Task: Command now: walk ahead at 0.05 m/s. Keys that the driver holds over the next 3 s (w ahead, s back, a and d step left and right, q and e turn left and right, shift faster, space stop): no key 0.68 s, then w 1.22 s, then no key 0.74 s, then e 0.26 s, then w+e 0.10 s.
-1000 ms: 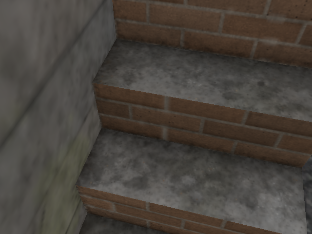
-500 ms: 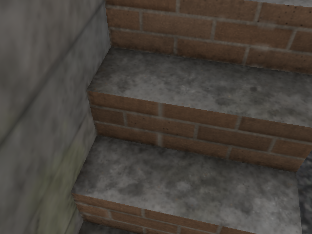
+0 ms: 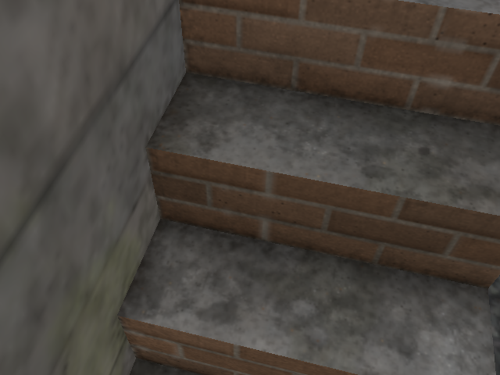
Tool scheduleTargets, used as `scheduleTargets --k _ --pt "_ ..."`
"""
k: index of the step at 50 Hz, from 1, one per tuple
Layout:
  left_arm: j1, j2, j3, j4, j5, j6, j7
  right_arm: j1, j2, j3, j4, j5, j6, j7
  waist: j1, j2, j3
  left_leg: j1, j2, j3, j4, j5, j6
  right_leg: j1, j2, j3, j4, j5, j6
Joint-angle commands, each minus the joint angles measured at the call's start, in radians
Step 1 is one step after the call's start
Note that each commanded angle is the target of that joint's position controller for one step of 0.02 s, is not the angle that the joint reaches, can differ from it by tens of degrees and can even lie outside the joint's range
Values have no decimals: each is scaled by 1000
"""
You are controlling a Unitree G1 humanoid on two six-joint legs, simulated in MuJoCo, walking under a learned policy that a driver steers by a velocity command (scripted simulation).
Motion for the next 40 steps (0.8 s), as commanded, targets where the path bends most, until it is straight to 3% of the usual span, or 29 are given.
scheduleTargets --k 1,2,3,4,5,6,7,8,9,11,12,14,15,16,21,22,23,26,34,37,40 --pt "78 104 22 -22 3 -8 -5 98 -118 -33 -41 6 5 5 17 55 -61 64 143 -123 -7 507 34 2 -70 28 3 387 -85" --pt "76 103 23 -26 5 -8 -6 89 -119 -35 -50 4 8 5 16 48 -57 54 142 -120 -6 465 36 -3 -71 27 -1 381 -85" --pt "124 105 21 -14 9 -13 -10 120 -108 -34 -49 -20 10 -3 4 61 -112 84 147 -116 -14 389 41 12 -64 26 -12 286 -85" --pt "104 103 22 -20 12 -14 -12 102 -118 -38 -56 -23 15 -6 5 61 -62 50 144 -120 -15 340 41 -14 -60 26 -21 255 -83" --pt "91 107 23 -26 10 -15 -20 89 -102 -33 -55 -26 21 -8 4 52 -25 29 140 -126 -23 307 44 -48 -59 28 -27 238 -81" --pt "91 103 22 -29 10 -17 -24 82 -109 -34 -60 -25 25 -9 4 47 -8 18 141 -123 -21 279 44 -63 -60 31 -35 230 -82" --pt "89 93 17 -36 0 -22 -23 69 -130 -38 -63 -21 34 -9 8 11 8 1 140 -128 -4 268 50 -83 -54 31 -33 240 -88" --pt "98 98 17 -39 4 -23 -20 83 -119 -35 -63 -20 36 -7 4 15 -2 -6 143 -123 -6 249 50 -74 -58 37 -33 242 -95" --pt "97 104 16 -47 8 -27 -21 53 -139 -41 -85 -33 42 -15 2 14 13 -15 150 -127 5 236 48 -104 -65 34 -32 254 -97" --pt "106 104 15 -56 9 -29 -22 51 -142 -42 -92 -29 49 -18 -2 17 -8 -24 150 -128 7 180 46 -104 -65 38 -31 226 -102" --pt "145 86 12 -48 11 -30 -22 63 -140 -38 -79 -30 51 -11 1 24 -17 -13 144 -127 0 133 42 -106 -63 38 -41 163 -94" --pt "150 93 15 -56 15 -31 -20 47 -149 -42 -80 -28 56 -12 -2 17 15 -40 140 -130 -6 52 40 -131 -60 44 -50 102 -94" --pt "180 115 25 -53 5 -34 -14 28 -159 -51 -89 -41 62 -3 -10 5 24 -53 147 -146 -33 -67 42 -143 -48 52 -47 29 -97" --pt "195 116 28 -54 7 -35 -13 19 -169 -58 -86 -43 67 -2 -7 17 51 -83 145 -149 -38 -120 39 -154 -51 58 -64 -18 -103" --pt "202 100 37 -88 16 -37 -24 28 -154 -66 -83 -42 64 7 -3 18 58 -108 138 -123 -18 -123 31 -178 -53 85 -69 -74 -126" --pt "211 103 43 -99 21 -40 -17 18 -188 -79 -88 -38 65 0 1 12 55 -119 131 -121 -7 -143 31 -169 -59 96 -71 -94 -132" --pt "217 101 43 -101 21 -41 -14 15 -179 -78 -87 -36 67 -2 1 -1 53 -123 131 -120 -5 -147 29 -171 -62 103 -76 -113 -135" --pt "222 81 41 -111 14 -46 -10 37 -157 -74 -74 -37 73 -7 -8 -13 51 -106 129 -111 -4 -138 23 -196 -61 111 -88 -158 -139" --pt "248 64 42 -118 10 -47 -15 42 -166 -77 -60 -40 71 -10 5 34 50 -114 152 -147 -59 -145 33 -165 -36 67 -35 -51 -127" --pt "287 61 38 -93 5 -47 -13 28 -158 -65 -39 -31 71 -6 12 33 45 -143 142 -171 -102 -291 39 -141 -25 72 -62 -150 -130" --pt "319 76 43 -81 5 -51 -13 34 -184 -70 -10 -23 67 0 17 44 57 -163 134 -183 -86 -347 59 -141 -14 67 -38 -205 -149"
